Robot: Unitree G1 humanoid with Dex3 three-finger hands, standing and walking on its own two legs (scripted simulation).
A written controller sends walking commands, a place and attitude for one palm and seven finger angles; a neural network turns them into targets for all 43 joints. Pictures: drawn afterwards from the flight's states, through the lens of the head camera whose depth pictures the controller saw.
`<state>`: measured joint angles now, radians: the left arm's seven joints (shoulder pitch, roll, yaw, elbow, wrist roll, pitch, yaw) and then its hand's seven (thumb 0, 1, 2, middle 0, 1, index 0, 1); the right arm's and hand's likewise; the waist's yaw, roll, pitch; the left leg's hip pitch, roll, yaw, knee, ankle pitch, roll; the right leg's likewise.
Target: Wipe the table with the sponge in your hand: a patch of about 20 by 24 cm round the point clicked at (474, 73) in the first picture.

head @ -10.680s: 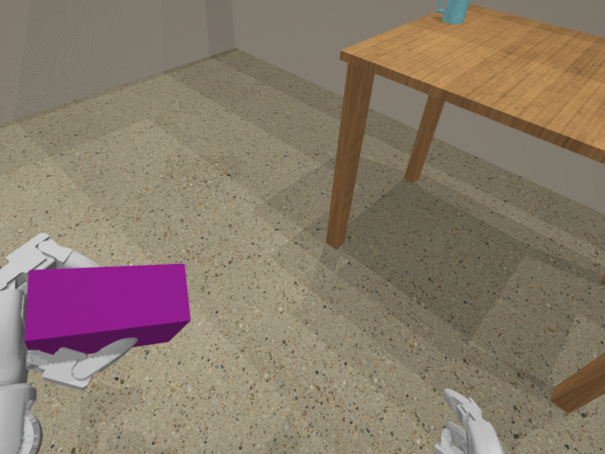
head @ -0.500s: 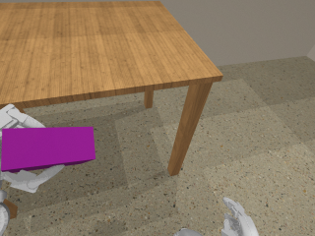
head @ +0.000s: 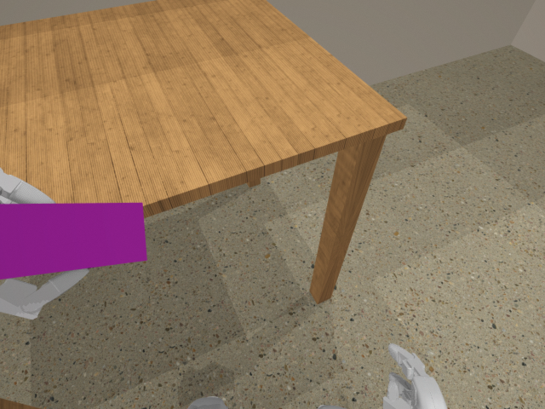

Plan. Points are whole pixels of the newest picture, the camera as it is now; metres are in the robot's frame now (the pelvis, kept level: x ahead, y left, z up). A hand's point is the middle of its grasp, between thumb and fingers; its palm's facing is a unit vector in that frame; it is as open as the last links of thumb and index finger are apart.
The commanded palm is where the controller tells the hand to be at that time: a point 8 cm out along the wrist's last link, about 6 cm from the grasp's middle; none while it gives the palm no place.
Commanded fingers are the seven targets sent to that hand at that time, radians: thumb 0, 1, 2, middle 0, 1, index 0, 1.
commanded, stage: shuffle to correct the standing spot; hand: left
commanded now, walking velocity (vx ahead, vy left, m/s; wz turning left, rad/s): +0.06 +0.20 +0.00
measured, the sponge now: (85, 239) +0.25 +0.21 +0.19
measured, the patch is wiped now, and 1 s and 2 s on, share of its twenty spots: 0.00 0.00 0.00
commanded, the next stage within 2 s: come to a stop and stand still in 0.74 s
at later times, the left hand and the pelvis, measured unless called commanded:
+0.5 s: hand out of the picture +0.26 +0.33 +0.23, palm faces +0.40 -0.77 -0.49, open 9.8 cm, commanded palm +0.20 +0.38 +0.21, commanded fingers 0.00 0.10 1.30 -1.20 -1.60 -1.20 -1.60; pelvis +0.04 +0.10 +0.01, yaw -1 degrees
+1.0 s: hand out of the picture +0.22 +0.45 +0.21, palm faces +0.45 -0.77 -0.45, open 9.7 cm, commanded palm +0.16 +0.48 +0.21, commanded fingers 0.00 0.10 1.30 -1.20 -1.60 -1.20 -1.60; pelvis +0.00 +0.20 +0.02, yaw +1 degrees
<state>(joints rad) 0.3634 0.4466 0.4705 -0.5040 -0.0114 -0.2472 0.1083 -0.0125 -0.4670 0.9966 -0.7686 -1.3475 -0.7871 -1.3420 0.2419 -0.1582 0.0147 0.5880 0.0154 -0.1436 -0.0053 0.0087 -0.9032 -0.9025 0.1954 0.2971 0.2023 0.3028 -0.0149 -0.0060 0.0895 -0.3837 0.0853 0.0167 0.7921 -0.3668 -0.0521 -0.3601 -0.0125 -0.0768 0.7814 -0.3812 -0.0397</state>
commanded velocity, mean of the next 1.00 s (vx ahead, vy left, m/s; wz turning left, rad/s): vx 0.04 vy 0.11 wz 0.03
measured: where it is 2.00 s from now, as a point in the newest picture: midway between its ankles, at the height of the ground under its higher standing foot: outside the picture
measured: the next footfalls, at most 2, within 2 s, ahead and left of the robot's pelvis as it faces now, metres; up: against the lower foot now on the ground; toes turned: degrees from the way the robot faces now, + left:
left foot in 0.24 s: +0.12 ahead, +0.21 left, +0.00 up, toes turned +5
right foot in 0.48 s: +0.08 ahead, +0.03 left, +0.00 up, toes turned -9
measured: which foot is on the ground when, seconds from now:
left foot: up 0.00-0.22, down 0.24-0.50, up 0.52-0.84, down 0.86-1.00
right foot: down 0.00-0.24, up 0.26-0.46, down 0.48-0.86, up 0.88-1.00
